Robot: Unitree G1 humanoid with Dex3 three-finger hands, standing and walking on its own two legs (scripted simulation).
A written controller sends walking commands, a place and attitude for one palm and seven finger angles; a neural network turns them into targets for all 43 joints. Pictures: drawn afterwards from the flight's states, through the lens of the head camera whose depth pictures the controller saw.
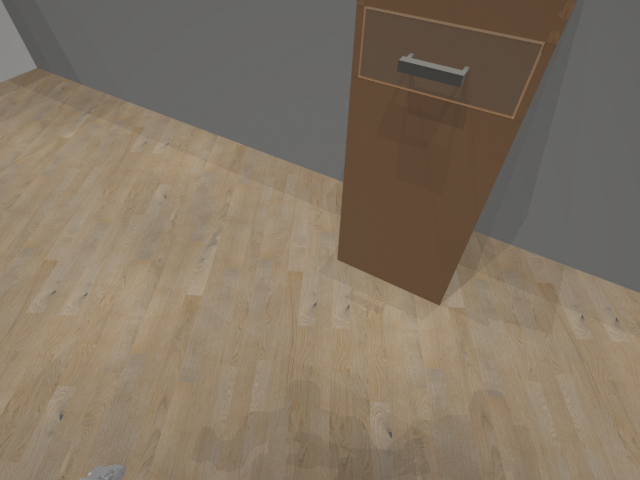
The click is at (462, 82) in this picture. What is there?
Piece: drawer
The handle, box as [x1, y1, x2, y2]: [397, 53, 469, 86]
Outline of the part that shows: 397,71 456,86 461,85 469,67 465,66 462,70 438,65 414,59 413,54 411,53 406,57 402,56 398,61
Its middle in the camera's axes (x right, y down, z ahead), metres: +0.26 -0.39 +0.87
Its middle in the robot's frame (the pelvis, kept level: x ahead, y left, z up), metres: +0.94 -0.21 +0.09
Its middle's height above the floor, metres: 0.87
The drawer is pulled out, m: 0.00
